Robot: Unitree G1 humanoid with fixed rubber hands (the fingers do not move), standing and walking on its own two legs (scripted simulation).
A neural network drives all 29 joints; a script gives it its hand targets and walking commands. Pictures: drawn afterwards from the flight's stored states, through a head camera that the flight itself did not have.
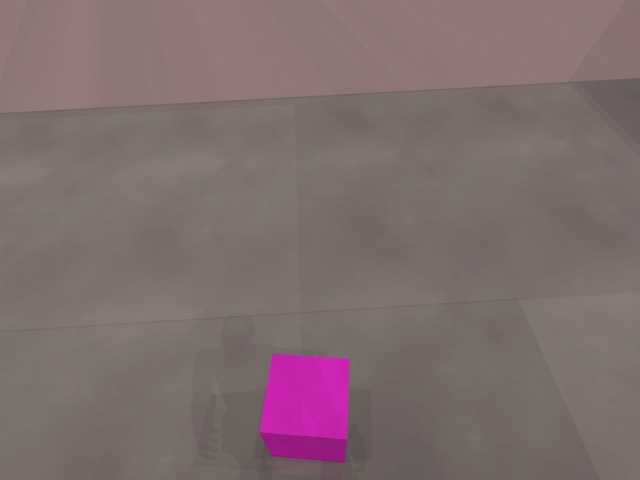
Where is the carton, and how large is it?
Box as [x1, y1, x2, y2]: [260, 354, 349, 462]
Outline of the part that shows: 273,354 260,426 260,433 270,453 273,456 344,462 347,424 349,359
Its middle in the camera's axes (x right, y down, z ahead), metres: -0.03 +0.46 +1.09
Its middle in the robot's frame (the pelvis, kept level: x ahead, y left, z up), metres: +0.41 +0.07 -0.65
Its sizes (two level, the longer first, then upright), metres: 0.210 0.200 0.250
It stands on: the floor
